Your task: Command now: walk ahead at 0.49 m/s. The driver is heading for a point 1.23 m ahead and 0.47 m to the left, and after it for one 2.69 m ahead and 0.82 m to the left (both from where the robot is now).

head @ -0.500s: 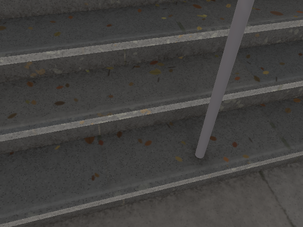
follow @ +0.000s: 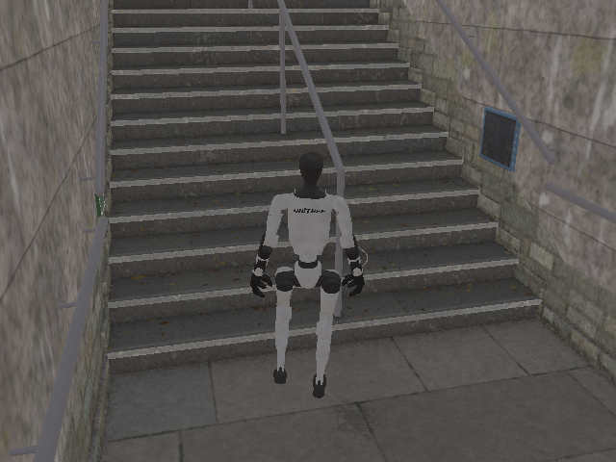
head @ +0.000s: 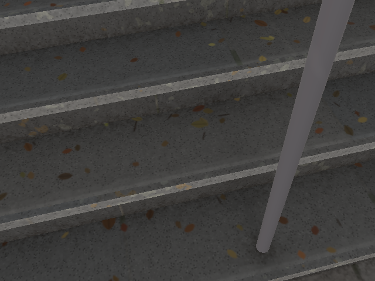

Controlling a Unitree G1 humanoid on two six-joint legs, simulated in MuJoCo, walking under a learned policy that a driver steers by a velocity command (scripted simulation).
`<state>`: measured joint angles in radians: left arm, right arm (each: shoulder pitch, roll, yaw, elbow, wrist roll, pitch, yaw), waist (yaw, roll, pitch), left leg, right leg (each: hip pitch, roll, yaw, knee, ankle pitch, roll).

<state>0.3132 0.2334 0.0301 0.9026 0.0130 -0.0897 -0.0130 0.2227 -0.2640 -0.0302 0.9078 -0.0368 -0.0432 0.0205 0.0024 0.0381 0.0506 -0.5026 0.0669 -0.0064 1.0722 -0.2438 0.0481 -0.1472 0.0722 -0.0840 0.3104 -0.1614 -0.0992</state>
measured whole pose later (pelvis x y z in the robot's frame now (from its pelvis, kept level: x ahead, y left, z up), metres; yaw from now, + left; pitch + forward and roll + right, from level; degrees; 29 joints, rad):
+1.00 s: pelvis +0.31 -0.06 +0.06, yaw +27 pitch +1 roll +2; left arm 0.00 0.14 -0.03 0.54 0.03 0.03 0.05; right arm 0.19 -0.38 -0.09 0.64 0.02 0.07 -0.05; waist -0.03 0.06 0.07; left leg -0.61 -0.14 -0.12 1.65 -0.27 -0.11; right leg -0.78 -0.12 0.05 1.07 -0.31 0.05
